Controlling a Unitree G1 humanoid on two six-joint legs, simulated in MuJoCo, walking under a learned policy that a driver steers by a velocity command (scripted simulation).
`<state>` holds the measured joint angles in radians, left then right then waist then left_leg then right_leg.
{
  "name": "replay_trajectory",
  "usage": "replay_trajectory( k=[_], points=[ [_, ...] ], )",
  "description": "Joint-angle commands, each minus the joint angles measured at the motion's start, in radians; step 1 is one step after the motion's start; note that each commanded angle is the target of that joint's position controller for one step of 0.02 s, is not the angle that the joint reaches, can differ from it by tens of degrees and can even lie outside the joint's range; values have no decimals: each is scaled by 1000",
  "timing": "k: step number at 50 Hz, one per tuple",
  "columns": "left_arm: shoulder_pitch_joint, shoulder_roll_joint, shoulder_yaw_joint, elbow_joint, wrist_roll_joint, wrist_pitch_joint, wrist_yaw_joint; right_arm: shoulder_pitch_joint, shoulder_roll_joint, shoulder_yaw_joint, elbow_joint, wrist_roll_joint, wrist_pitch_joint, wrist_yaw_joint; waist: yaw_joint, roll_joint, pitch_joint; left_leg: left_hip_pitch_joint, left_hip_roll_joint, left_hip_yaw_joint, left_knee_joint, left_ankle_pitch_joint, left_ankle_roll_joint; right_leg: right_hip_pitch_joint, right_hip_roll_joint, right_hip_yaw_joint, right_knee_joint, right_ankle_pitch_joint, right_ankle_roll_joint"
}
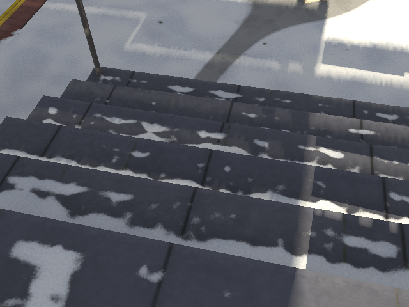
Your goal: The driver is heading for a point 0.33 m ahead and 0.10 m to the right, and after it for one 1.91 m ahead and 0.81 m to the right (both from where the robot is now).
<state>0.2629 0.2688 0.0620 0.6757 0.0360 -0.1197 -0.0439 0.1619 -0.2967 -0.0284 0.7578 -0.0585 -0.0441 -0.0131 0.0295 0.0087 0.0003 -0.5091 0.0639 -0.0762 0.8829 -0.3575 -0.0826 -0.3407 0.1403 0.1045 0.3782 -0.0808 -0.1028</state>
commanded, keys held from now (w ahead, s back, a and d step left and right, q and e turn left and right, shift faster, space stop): e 0.26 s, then w+e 0.70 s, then w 0.04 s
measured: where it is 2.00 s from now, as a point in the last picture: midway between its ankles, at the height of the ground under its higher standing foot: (343, 273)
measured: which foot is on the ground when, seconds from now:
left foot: up 0.00-0.20, down 0.22-0.86, up 0.88-1.00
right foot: down 0.00-0.24, up 0.26-0.82, down 0.84-1.00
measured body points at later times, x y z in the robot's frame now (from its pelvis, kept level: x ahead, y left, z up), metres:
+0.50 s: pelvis +0.08 +0.07 +0.01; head +0.09 +0.07 +0.46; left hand +0.29 +0.29 -0.10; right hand +0.10 -0.21 -0.09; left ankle +0.05 +0.17 -0.74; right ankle +0.07 -0.10 -0.66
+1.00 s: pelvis +0.25 -0.11 -0.01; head +0.27 -0.12 +0.44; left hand +0.48 +0.09 -0.14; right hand +0.17 -0.38 -0.13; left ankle +0.24 +0.07 -0.64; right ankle +0.25 -0.19 -0.74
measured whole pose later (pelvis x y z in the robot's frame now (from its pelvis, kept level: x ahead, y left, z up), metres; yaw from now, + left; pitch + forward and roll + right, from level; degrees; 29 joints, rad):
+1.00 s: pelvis +0.25 -0.11 -0.01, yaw -36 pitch +1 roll -1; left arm 0.29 0.30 0.08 0.85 -0.01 -0.01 0.00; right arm 0.27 -0.26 -0.03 0.81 -0.02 -0.07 0.01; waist -0.01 0.01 0.03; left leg -0.38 0.10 0.02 1.20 -0.41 -0.04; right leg -0.33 0.13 0.02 0.52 -0.20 -0.09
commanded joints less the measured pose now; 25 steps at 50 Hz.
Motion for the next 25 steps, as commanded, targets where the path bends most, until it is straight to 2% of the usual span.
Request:
replay_trajectory(
  k=[1, 4, 6, 8, 10, 11, 12, 13, 14, 15, 16, 17, 18, 20, 22, 25],
  points=[
    [1, 166, 51, -103, -13, -24, -6, 35, -94, -15, -39, 5, -3, -17, -7, -78, -97, 23, -4, 3, -62, -3, -17, 116, -301, 355, -106, -82, -193],
    [18, 162, 49, -110, -17, -14, -8, 4, -100, -9, -49, 12, -18, -27, 20, -90, -109, -4, -22, 8, -137, -39, -4, 198, -317, 420, -68, -16, -205],
    [12, 168, 49, -109, -15, -5, -8, 6, -104, -7, -51, 20, -29, -25, 21, -95, -119, 17, -43, 19, -196, -36, 11, 216, -314, 443, -44, 60, -204],
    [-20, 175, 47, -106, -11, 6, -9, 30, -107, -6, -52, 32, -39, -17, -4, -86, -125, 103, -69, 38, -310, 29, 39, 184, -293, 445, -14, 119, -192],
    [-55, 166, 36, -96, -4, 21, -17, 65, -114, -7, -54, 54, -48, -4, -47, -75, -120, 261, -84, 57, -493, 232, 92, 101, -250, 442, 9, 145, -166],
    [-41, 144, 23, -83, 2, 27, -22, 82, -135, -14, -62, 56, -55, -1, -56, -74, -132, 345, -35, 28, -534, 358, 153, 59, -224, 433, 34, 88, -124],
    [12, 96, 7, -84, 4, 34, -21, 112, -203, -31, -80, 55, -67, -10, -43, 34, -196, 499, 148, -142, -562, 643, 328, -43, -137, 346, 150, -143, -25],
    [34, 73, 1, -109, 23, 29, -12, 72, -292, -60, -113, 32, -77, -10, -18, 181, -190, 636, 407, -413, -604, 857, 578, -298, 23, 137, 350, -478, 120],
    [9, 164, 28, -86, 43, 34, -2, 72, -269, -67, -102, 2, -74, -18, -48, 50, -130, 595, 414, -374, -654, 653, 529, -357, -59, 92, 522, -508, 160],
    [-4, 185, 38, -59, 44, 45, 15, 45, -206, -51, -108, 20, -76, -18, -43, 50, -86, 537, 325, -267, -681, 394, 415, -365, -95, 69, 606, -421, 164],
    [22, 186, 42, -28, 45, 52, 27, -15, -124, -23, -128, 34, -81, -16, -29, 90, -46, 500, 257, -197, -719, 146, 338, -388, -114, 61, 656, -321, 171],
    [13, 156, 38, -21, 51, 57, 29, -13, -79, -6, -129, 45, -85, -18, -34, 129, -20, 490, 223, -166, -749, 19, 305, -409, -122, 57, 675, -240, 171],
    [-12, 128, 29, -24, 57, 57, 19, -2, -82, -5, -130, 47, -87, -24, -44, 120, -5, 479, 212, -140, -773, 0, 296, -413, -128, 14, 718, -189, 170],
    [-46, 94, 20, -19, 29, 55, -4, 55, -103, -11, -115, 20, -89, -27, -79, 82, 11, 520, 198, -76, -799, 14, 288, -457, -146, -18, 729, -114, 170],
    [-79, 82, 17, -10, 19, 51, -19, 131, -95, -11, -85, 4, -88, -14, -114, 82, 32, 590, 200, -20, -807, 62, 294, -521, -172, -21, 676, -45, 172],
    [-119, 62, 7, 0, 18, 44, -27, 217, -88, -14, -32, -3, -83, 11, -137, 84, 43, 662, 228, 42, -806, 226, 327, -569, -194, -36, 570, 11, 160]
  ],
)
Velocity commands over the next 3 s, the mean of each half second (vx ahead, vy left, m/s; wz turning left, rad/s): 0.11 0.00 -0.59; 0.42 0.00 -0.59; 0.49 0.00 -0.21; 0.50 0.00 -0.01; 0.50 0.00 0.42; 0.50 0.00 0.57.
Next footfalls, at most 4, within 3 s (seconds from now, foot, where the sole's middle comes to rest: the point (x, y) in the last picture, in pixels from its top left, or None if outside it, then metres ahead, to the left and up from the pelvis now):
0.22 left None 0.09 0.16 -0.78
0.84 right None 0.28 -0.21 -0.78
1.34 left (288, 292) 0.53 -0.21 -0.78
1.98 right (390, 263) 0.69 -0.63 -0.92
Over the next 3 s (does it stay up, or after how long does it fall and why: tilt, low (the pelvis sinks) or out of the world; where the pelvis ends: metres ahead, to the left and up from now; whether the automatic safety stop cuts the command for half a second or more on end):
stays up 1.15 -0.73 -0.37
